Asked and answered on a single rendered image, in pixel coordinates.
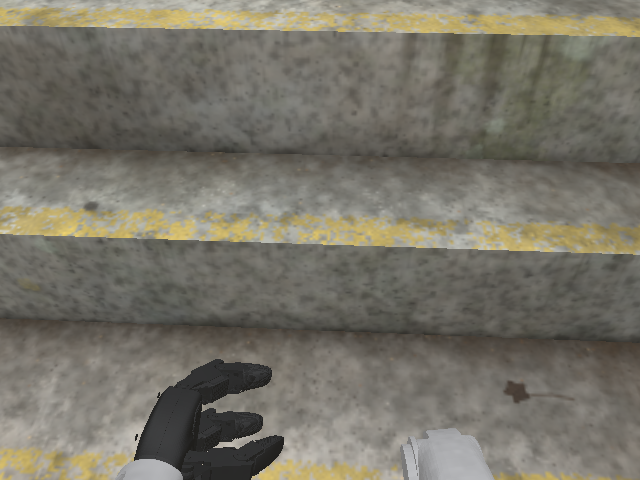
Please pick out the robot right shin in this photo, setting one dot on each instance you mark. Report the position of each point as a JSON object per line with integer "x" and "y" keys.
{"x": 473, "y": 438}

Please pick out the robot right thigh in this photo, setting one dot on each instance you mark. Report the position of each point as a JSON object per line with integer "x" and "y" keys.
{"x": 443, "y": 454}

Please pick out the left robot hand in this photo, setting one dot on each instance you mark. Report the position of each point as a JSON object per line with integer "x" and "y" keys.
{"x": 178, "y": 433}

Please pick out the robot left forearm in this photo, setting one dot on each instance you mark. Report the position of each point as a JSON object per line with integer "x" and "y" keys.
{"x": 149, "y": 469}

